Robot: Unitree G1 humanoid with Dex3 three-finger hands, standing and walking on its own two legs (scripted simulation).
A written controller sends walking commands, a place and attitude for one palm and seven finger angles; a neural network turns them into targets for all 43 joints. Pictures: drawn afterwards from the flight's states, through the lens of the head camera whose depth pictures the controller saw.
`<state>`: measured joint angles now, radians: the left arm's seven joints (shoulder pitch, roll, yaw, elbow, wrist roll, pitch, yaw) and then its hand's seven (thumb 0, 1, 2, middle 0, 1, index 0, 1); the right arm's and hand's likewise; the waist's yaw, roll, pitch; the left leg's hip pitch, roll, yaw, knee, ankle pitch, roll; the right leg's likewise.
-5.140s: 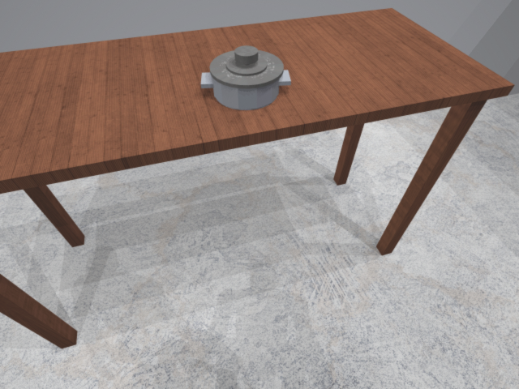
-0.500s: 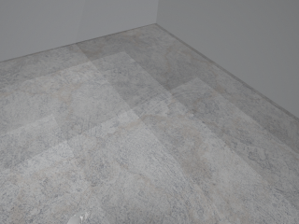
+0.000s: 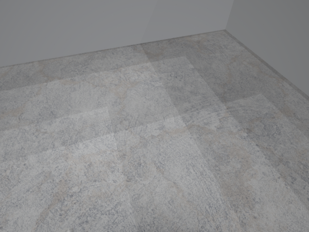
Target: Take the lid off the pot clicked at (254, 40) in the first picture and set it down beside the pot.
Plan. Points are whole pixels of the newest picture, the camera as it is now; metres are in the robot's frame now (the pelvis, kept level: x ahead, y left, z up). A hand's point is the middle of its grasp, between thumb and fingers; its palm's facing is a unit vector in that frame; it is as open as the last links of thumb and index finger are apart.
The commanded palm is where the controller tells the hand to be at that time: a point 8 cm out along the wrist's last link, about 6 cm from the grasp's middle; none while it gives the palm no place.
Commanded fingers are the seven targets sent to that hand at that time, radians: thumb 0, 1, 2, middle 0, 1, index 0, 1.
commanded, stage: turn to face it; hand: left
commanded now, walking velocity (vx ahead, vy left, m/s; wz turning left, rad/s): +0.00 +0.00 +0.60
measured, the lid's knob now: out of the picture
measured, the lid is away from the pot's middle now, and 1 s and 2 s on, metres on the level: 0.00 0.00 0.00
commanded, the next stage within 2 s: none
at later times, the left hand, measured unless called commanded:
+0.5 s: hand out of the picture -0.08 +0.22 -0.19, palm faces +0.37 -0.90 -0.24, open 7.4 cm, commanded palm none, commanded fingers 0.00 0.90 0.90 -0.20 -0.30 -0.20 -0.30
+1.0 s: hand out of the picture -0.04 +0.22 -0.14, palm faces +0.56 -0.77 -0.31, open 7.4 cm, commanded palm none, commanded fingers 0.00 0.90 0.90 -0.20 -0.30 -0.20 -0.30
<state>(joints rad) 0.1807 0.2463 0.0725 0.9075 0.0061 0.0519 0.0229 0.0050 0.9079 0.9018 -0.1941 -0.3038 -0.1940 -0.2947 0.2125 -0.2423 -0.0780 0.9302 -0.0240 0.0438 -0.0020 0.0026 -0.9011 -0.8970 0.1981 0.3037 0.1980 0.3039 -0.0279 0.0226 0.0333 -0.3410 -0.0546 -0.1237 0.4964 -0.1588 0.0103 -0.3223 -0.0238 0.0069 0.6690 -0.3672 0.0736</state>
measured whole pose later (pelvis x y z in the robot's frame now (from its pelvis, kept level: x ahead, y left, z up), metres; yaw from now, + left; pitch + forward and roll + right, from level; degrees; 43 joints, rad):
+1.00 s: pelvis -0.03 -0.03 +0.00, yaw +36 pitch +0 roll +0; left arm 0.14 0.23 0.04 0.84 0.01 0.03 0.03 0.00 0.90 0.90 -0.20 -0.30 -0.20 -0.30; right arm 0.24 -0.25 -0.09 0.94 -0.02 0.07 0.00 0.00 -0.90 -0.90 0.20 0.30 0.20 0.30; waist -0.04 0.05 0.06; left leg -0.42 -0.10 -0.15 0.77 -0.41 -0.02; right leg -0.26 -0.02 -0.02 0.54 -0.28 0.01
